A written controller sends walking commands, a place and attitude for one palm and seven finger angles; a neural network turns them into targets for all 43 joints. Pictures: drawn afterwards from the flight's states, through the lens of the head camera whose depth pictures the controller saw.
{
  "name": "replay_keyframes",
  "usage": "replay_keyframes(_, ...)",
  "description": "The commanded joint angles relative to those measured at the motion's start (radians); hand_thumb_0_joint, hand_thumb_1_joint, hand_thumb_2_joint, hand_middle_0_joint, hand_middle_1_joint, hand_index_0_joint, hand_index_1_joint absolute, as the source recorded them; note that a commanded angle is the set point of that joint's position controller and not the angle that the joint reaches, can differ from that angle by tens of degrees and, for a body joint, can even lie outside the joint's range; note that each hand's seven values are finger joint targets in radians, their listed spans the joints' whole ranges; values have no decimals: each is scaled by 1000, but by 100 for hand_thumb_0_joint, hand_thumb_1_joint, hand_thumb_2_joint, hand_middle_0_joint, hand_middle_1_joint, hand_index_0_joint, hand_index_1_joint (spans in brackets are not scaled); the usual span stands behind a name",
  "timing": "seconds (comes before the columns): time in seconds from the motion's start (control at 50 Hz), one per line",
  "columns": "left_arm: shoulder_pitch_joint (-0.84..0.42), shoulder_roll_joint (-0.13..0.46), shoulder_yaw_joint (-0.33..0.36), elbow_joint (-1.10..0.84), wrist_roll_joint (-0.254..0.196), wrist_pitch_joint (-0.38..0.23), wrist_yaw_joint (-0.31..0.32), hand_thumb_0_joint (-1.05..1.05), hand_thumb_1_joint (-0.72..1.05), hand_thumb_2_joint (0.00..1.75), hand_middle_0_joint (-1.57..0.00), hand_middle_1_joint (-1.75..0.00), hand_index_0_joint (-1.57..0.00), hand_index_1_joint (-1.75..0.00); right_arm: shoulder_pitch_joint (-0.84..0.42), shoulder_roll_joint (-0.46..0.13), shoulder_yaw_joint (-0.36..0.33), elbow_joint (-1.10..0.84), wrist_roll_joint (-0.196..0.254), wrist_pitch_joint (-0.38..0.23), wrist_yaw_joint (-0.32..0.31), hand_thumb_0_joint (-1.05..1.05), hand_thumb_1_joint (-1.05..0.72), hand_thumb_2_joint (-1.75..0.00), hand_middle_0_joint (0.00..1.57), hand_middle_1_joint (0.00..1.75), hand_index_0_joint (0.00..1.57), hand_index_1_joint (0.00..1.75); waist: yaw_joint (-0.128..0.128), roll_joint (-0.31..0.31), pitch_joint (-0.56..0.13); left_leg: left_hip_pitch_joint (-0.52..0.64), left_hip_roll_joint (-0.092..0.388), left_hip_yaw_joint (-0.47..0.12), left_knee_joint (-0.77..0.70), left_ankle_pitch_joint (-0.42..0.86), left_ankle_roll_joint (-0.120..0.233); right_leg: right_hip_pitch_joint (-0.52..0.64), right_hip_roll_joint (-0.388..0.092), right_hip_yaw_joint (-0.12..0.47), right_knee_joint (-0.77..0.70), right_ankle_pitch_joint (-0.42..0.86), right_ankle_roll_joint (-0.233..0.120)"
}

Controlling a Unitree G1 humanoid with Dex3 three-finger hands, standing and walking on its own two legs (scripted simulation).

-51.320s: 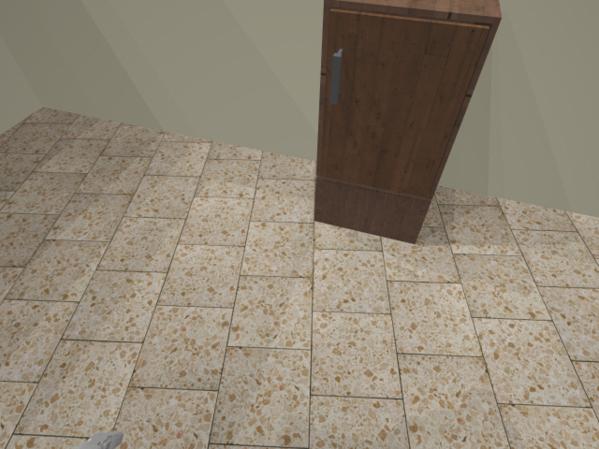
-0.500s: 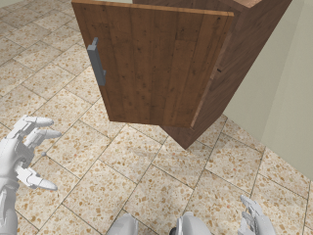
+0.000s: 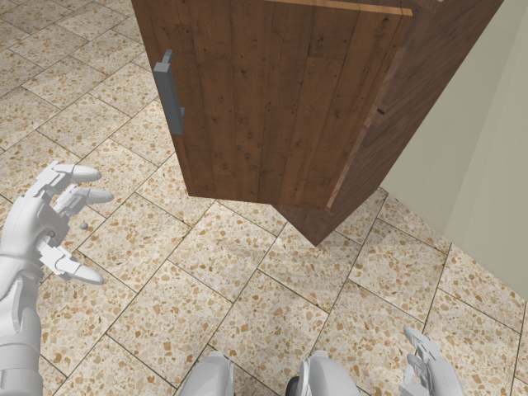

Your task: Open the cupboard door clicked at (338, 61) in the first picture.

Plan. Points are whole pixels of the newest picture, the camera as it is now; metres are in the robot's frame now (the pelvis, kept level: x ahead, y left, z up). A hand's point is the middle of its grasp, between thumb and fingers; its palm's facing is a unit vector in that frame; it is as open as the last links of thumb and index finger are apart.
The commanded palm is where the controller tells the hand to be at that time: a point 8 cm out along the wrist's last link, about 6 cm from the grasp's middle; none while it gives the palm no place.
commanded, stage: move the hooked fingers beside the handle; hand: left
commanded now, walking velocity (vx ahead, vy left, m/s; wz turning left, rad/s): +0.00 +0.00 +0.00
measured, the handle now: (173, 94) +0.61 +0.21 +0.04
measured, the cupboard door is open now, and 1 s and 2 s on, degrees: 42 42 42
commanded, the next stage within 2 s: none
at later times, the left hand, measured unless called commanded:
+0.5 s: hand (112, 168) +0.42 +0.26 +0.05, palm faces -0.04 -1.00 -0.03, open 14.0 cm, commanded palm +0.40 +0.31 +0.05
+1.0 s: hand (121, 130) +0.50 +0.27 +0.05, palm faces -0.06 -1.00 -0.02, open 14.0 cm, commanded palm +0.50 +0.31 +0.04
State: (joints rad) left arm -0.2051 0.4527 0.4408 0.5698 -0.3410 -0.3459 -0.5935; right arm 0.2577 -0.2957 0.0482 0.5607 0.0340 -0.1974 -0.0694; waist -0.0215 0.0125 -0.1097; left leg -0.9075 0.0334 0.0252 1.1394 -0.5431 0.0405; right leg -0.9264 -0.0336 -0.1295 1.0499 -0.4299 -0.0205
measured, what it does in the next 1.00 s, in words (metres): stands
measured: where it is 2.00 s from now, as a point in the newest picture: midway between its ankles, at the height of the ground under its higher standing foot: outside the picture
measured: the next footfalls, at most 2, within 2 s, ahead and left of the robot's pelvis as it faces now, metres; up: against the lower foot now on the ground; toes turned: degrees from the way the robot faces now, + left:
none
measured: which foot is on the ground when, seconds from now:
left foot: down 0.00-1.00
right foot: down 0.00-1.00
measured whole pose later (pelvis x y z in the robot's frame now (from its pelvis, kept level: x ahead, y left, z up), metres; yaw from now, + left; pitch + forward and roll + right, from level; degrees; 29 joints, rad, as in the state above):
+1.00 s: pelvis +0.00 +0.00 -0.02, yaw -3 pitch +26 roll -5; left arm -0.89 0.75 0.55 1.19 -0.14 -0.38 -0.56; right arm 0.33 -0.32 0.07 0.59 0.01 0.03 -0.04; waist -0.17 0.02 -0.10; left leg -1.13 0.06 0.03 1.23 -0.56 0.05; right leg -1.15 -0.01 -0.13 1.10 -0.41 -0.02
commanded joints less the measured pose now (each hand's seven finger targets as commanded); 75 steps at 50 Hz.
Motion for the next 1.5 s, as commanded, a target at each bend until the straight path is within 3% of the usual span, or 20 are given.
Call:
replay_keyframes(0.0,-241,285,90,-157,-15,-44,16,0,-50,30,-30,-120,-30,-120,72,-161,-75,-110,0,-33,-7,0,-90,-90,20,30,20,30,-5,114,-371,205,-16,-80,-195,414,-41,220,44,75,-101,196,-13)
replay_keyframes(0.22,-427,287,66,-24,39,-68,75,0,-50,30,-30,-120,-30,-120,124,-168,-81,-80,-6,23,6,0,-90,-90,20,30,20,30,-44,80,-362,202,-10,-84,-203,392,-38,183,47,75,-113,179,-7)
replay_keyframes(0.32,-572,352,85,45,73,-97,75,0,-50,30,-30,-120,-30,-120,148,-174,-80,-54,-12,50,4,0,-90,-90,20,30,20,30,-53,126,-407,210,-9,-83,-185,405,-35,174,46,83,-100,192,-10)
replay_keyframes(0.48,-670,452,139,185,99,-114,52,0,-50,30,-30,-120,-30,-120,190,-181,-77,-38,-19,105,10,0,-90,-90,20,30,20,30,-56,123,-467,186,-7,-72,-149,492,-24,213,54,97,-81,286,-8)
replay_keyframes(0.6,-717,481,154,298,103,-112,33,0,-50,30,-30,-120,-30,-120,207,-186,-76,-34,-20,146,17,0,-90,-90,20,30,20,30,-83,74,-430,120,-5,-60,-128,450,-11,205,60,106,-86,294,-1)
replay_keyframes(0.68,-834,538,157,323,129,-125,22,0,-50,30,-30,-120,-30,-120,221,-194,-71,-26,-25,164,15,0,-90,-90,20,30,20,30,-92,144,-459,130,-5,-67,-115,436,-12,171,63,108,-72,265,-5)
replay_keyframes(0.76,-951,553,130,352,143,-123,20,0,-50,30,-30,-120,-30,-120,229,-201,-64,-13,-27,177,11,0,-90,-90,20,30,20,30,-133,161,-453,131,-1,-86,-89,439,-8,92,66,99,-56,241,-6)
replay_keyframes(0.84,-1003,610,146,409,162,-101,26,0,-50,30,-30,-120,-30,-120,245,-213,-55,-3,-30,189,11,0,-90,-90,20,30,20,30,-143,176,-481,124,3,-99,-73,444,-12,70,65,93,-46,233,-2)
replay_keyframes(0.88,-1032,623,147,373,171,-103,26,0,-50,30,-30,-120,-30,-120,263,-215,-57,-4,-34,197,16,0,-90,-90,20,30,20,30,-137,227,-562,203,8,-112,-66,522,-23,47,68,85,-34,253,-4)
replay_keyframes(0.96,-1089,634,131,445,187,-70,39,0,-50,30,-30,-120,-30,-120,267,-216,-43,-8,-33,213,17,0,-90,-90,20,30,20,30,-171,189,-475,124,9,-114,-57,462,-14,15,72,77,-34,226,-2)
replay_keyframes(1.0,-1098,691,167,437,205,-66,52,0,-50,30,-30,-120,-30,-120,277,-221,-43,-16,-37,222,18,0,-90,-90,20,30,20,30,-160,218,-533,134,8,-112,-52,476,-14,30,72,82,-31,236,0)
replay_keyframes(1.04,-1133,679,144,450,219,-60,62,0,-50,30,-30,-120,-30,-120,284,-219,-38,-12,-39,228,21,0,-90,-90,20,30,20,30,-181,209,-525,128,12,-117,-45,467,-13,7,73,78,-30,225,4)
replay_keyframes(1.14,-1210,766,165,515,247,-40,67,0,-50,30,-30,-120,-30,-120,300,-227,-19,-18,-41,238,18,0,-90,-90,20,30,20,30,-209,205,-507,47,11,-115,-22,424,-3,2,77,82,-23,213,7)
replay_keyframes(1.18,-1233,811,179,499,265,-40,65,0,-50,30,-30,-120,-30,-120,318,-231,-15,-19,-44,244,19,0,-90,-90,20,30,20,30,-202,254,-561,92,14,-126,-18,481,-12,-5,81,74,-7,235,1)
replay_keyframes(1.28,-1303,799,146,534,278,-13,55,0,-50,30,-30,-120,-30,-120,343,-236,-10,-5,-49,261,23,0,-90,-90,20,30,20,30,-241,285,-550,129,27,-149,2,534,-20,-90,85,58,-1,233,3)
replay_keyframes(1.3,-1319,825,162,519,282,-10,59,0,-50,30,-30,-120,-30,-120,353,-238,-10,-5,-52,265,22,0,-90,-90,20,30,20,30,-239,301,-569,142,26,-156,4,557,-25,-91,84,54,3,240,3)
replay_keyframes(1.36,-1210,779,162,496,283,-2,55,0,-50,30,-30,-120,-30,-120,381,-232,-23,-11,-57,278,35,0,-90,-90,20,30,20,30,-211,348,-622,273,40,-183,-7,714,-49,-131,85,38,2,260,-2)
replay_keyframes(1.4,-1191,763,165,495,269,10,51,0,-50,30,-30,-120,-30,-120,378,-232,-26,-9,-58,290,38,0,-90,-90,20,30,20,30,-218,296,-598,238,41,-170,-6,681,-40,-115,88,42,-12,265,6)
replay_keyframes(1.44,-1216,778,179,467,263,10,55,0,-50,30,-30,-120,-30,-120,374,-229,-26,-12,-58,295,41,0,-90,-90,20,30,20,30,-220,277,-591,190,35,-155,-12,621,-26,-66,91,49,-19,275,7)
replay_keyframes(1.48,-1189,840,228,412,268,-4,63,0,-50,30,-30,-120,-30,-120,379,-229,-28,-19,-60,296,45,0,-90,-90,20,30,20,30,-190,332,-634,235,36,-156,-21,691,-36,-38,91,51,-17,301,0)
